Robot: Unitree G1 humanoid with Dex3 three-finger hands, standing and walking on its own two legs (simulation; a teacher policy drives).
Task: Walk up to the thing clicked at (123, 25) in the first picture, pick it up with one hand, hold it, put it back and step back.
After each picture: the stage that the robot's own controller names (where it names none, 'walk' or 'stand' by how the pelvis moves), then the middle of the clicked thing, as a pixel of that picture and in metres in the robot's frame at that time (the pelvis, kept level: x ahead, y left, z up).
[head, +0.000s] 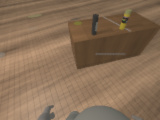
stand; (125, 20) +1.22 -0.43 -0.02
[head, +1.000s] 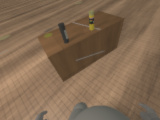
walk; (91, 20) +1.19 +0.08 +0.01
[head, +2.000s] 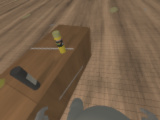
walk; (59, 42) +0.70 +0.35 +0.01
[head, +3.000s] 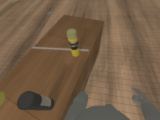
walk; (73, 44) +0.53 +0.24 +0.02
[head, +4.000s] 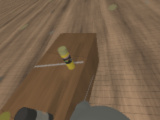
stand; (67, 58) +0.48 +0.27 -0.01
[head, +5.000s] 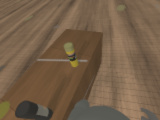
stand; (72, 55) +0.49 +0.24 +0.00
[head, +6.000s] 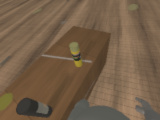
stand; (76, 55) +0.49 +0.20 -0.01
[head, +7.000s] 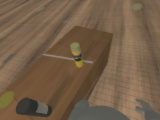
stand; (77, 56) +0.49 +0.18 -0.01
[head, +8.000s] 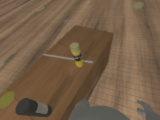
stand; (77, 56) +0.49 +0.18 -0.01
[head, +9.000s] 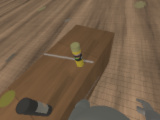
stand; (77, 55) +0.49 +0.18 -0.01
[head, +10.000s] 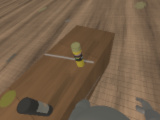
stand; (78, 56) +0.49 +0.17 -0.01
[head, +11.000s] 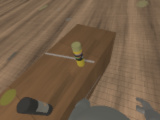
stand; (78, 55) +0.49 +0.17 -0.01
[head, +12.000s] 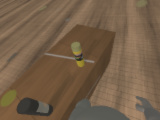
stand; (78, 55) +0.49 +0.17 -0.01
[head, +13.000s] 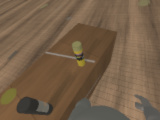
stand; (79, 55) +0.49 +0.16 -0.01
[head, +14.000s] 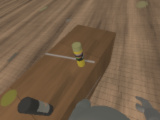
stand; (79, 55) +0.49 +0.16 -0.01
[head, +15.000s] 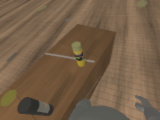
stand; (79, 55) +0.49 +0.17 -0.01
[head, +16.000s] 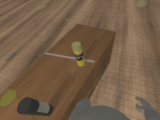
stand; (79, 55) +0.49 +0.17 -0.01
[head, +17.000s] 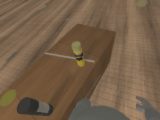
stand; (79, 55) +0.49 +0.17 -0.01
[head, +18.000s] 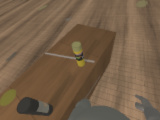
stand; (79, 55) +0.49 +0.17 -0.01
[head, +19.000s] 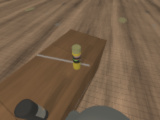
stand; (76, 58) +0.49 +0.15 -0.01
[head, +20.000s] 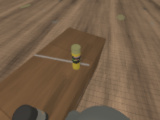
stand; (76, 58) +0.48 +0.14 -0.01
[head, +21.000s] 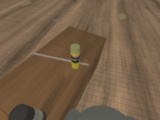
stand; (75, 57) +0.47 +0.16 -0.01
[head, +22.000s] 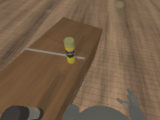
rise first; (70, 51) +0.48 +0.20 -0.01
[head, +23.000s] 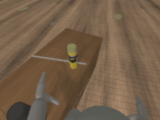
rise first; (72, 57) +0.48 +0.20 -0.01
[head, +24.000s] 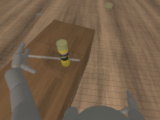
go down; (64, 54) +0.47 +0.19 +0.00
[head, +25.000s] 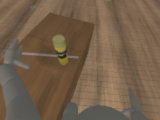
go down; (61, 52) +0.46 +0.20 +0.03
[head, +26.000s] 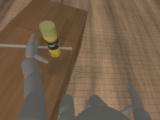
close in; (52, 42) +0.49 +0.21 +0.06
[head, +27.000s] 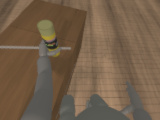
close; (51, 41) +0.49 +0.21 +0.07
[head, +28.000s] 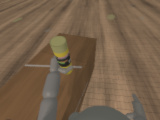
lift; (63, 58) +0.32 +0.16 +0.20
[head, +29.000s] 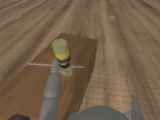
hold; (64, 60) +0.32 +0.17 +0.17
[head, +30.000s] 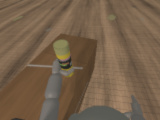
hold; (65, 61) +0.32 +0.16 +0.17
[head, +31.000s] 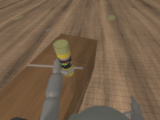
hold; (65, 60) +0.33 +0.16 +0.16
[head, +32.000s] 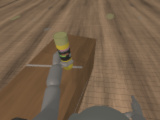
crouch; (64, 53) +0.38 +0.17 +0.17
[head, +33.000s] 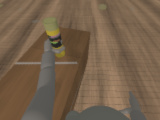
lower; (55, 40) +0.47 +0.21 +0.17
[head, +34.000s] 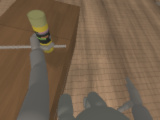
lower; (43, 35) +0.53 +0.22 +0.09
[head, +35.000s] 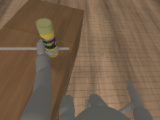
lower; (49, 41) +0.50 +0.21 +0.07
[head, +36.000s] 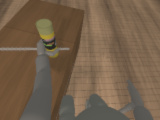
lower; (49, 41) +0.49 +0.21 +0.07
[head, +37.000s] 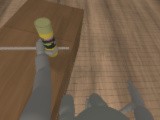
lower; (48, 41) +0.50 +0.21 +0.08
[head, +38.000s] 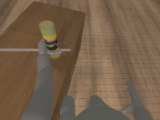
open; (51, 42) +0.49 +0.21 +0.07
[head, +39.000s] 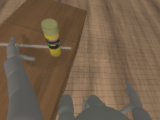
sink last; (53, 41) +0.48 +0.20 +0.07
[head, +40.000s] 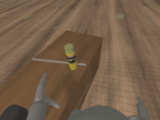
sink last; (71, 58) +0.47 +0.20 +0.02
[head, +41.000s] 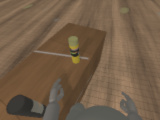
stand; (74, 51) +0.51 +0.18 +0.03
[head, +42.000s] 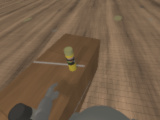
stand; (70, 60) +0.49 +0.20 -0.01
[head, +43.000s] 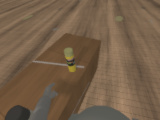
stand; (70, 60) +0.48 +0.20 -0.02
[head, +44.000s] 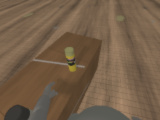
stand; (71, 60) +0.48 +0.20 -0.02
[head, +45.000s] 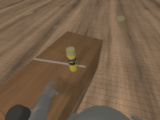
stand; (72, 60) +0.48 +0.19 -0.02
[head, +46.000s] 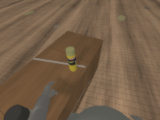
stand; (71, 60) +0.47 +0.19 -0.02
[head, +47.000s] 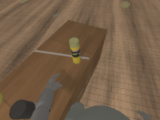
walk; (75, 52) +0.51 +0.15 -0.01
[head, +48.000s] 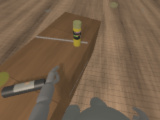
walk; (77, 34) +0.71 +0.10 +0.01
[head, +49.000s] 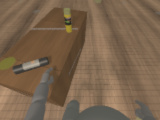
walk; (68, 21) +0.95 +0.24 +0.01
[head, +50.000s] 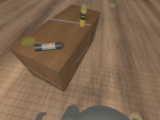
stand; (83, 16) +1.12 +0.16 +0.00
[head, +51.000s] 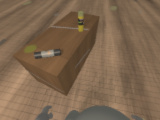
stand; (80, 22) +1.11 +0.17 -0.02
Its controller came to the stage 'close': yes
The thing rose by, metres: 0.20
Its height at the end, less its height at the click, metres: +0.00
